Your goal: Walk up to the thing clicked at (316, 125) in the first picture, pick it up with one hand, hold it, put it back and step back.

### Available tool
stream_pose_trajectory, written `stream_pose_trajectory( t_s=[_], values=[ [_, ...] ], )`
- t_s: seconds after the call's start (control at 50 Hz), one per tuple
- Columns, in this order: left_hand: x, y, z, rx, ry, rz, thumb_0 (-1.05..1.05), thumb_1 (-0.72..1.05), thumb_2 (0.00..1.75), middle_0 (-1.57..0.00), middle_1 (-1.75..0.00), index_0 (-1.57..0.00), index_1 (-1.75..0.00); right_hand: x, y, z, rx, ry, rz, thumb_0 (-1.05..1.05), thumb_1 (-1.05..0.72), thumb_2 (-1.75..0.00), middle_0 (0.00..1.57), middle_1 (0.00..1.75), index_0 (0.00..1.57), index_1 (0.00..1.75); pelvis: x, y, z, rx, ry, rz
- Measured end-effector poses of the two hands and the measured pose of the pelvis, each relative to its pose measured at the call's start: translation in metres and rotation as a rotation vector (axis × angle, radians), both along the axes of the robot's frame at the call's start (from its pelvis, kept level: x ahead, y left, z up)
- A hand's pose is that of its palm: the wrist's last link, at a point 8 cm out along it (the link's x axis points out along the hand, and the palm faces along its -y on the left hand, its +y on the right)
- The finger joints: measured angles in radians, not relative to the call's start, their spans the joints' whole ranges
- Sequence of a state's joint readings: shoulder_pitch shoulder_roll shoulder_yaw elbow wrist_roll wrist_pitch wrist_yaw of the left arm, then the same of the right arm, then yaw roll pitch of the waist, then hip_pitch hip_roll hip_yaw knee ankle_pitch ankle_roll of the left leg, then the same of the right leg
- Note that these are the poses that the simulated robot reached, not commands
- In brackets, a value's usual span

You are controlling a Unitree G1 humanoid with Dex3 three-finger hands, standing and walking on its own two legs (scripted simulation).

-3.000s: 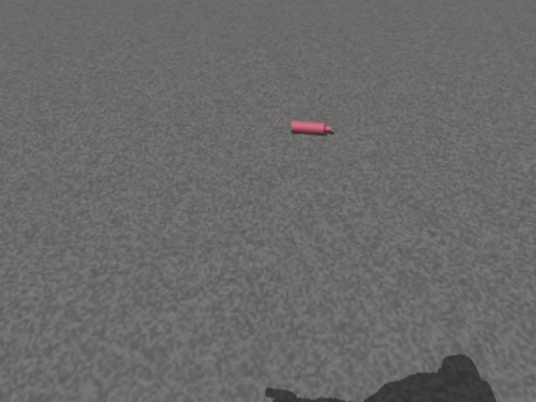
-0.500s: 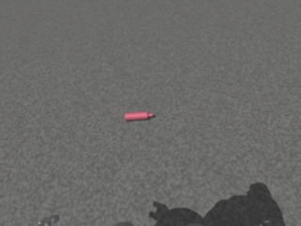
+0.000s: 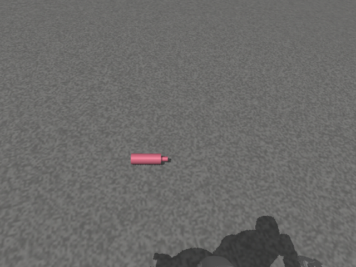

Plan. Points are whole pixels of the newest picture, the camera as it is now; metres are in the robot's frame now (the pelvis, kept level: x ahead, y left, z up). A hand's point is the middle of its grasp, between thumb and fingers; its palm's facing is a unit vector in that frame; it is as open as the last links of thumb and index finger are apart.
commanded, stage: walk up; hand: left
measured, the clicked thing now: (149, 158) +0.83 +0.13 -0.73
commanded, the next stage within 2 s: none
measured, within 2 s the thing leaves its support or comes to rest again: neither
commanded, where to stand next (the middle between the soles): +0.47 -0.08 m, yaw +1 degrees
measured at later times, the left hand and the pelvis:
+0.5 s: hand (104, 215) +0.26 +0.19 -0.11, palm faces -0.01 -0.91 -0.40, open 7.4 cm; pelvis +0.18 -0.08 +0.00, yaw -1 degrees
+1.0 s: hand (104, 182) +0.37 +0.22 -0.15, palm faces +0.00 -0.95 -0.32, open 7.4 cm; pelvis +0.33 -0.05 +0.00, yaw +3 degrees
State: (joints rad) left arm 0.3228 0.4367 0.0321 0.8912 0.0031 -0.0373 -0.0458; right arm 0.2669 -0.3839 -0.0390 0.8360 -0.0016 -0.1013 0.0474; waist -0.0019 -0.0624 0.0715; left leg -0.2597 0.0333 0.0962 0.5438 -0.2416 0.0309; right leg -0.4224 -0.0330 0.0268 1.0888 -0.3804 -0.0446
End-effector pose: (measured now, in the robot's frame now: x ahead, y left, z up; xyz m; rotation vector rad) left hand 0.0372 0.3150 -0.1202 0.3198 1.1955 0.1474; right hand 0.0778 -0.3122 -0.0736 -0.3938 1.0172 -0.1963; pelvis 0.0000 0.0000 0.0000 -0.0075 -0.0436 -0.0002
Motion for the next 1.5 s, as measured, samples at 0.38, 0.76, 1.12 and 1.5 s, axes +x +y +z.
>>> stream_pose_trajectory(
  t_s=[0.38,0.76,1.12,1.5],
  values=[
    [0.210,-0.071,0.038,0.081,-0.191,-0.058,0.01,0.90,0.90,-0.21,-0.30,-0.20,-0.30,0.083,-0.075,-0.058,0.070,0.186,-0.071,0.01,-0.90,-0.89,0.21,0.30,0.20,0.30,0.144,-0.067,-0.012,0.037,-0.017,-0.005],
    [0.227,-0.059,0.011,0.034,-0.026,0.087,0.01,0.90,0.90,-0.21,-0.30,-0.20,-0.30,0.255,-0.071,-0.022,0.009,0.147,0.053,0.01,-0.90,-0.89,0.21,0.30,0.20,0.30,0.262,-0.064,-0.005,-0.022,0.003,0.046],
    [0.369,-0.059,0.014,0.033,-0.031,0.020,0.01,0.90,0.90,-0.20,-0.30,-0.20,-0.30,0.335,-0.065,-0.017,0.016,0.088,-0.004,0.00,-0.90,-0.89,0.21,0.30,0.21,0.30,0.358,-0.062,0.000,0.026,-0.022,0.024],
    [0.408,-0.084,0.030,0.122,-0.047,0.057,0.01,0.90,0.90,-0.21,-0.30,-0.20,-0.30,0.401,-0.084,-0.055,0.071,0.203,0.016,0.00,-0.90,-0.89,0.21,0.30,0.20,0.30,0.409,-0.087,-0.005,0.014,-0.003,0.039]
  ],
)
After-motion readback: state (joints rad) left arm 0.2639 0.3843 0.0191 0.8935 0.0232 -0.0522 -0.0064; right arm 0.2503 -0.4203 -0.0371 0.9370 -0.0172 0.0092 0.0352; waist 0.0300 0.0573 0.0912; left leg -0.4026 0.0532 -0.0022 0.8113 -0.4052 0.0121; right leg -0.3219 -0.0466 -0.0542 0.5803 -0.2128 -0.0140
